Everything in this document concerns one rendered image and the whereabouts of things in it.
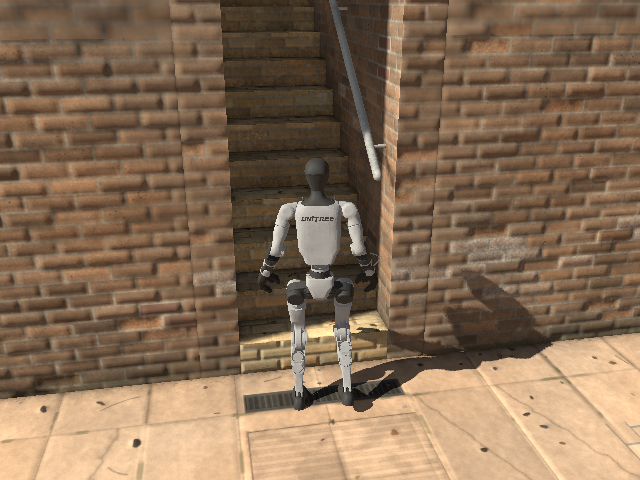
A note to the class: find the stairs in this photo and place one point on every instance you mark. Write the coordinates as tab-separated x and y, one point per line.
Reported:
279	116

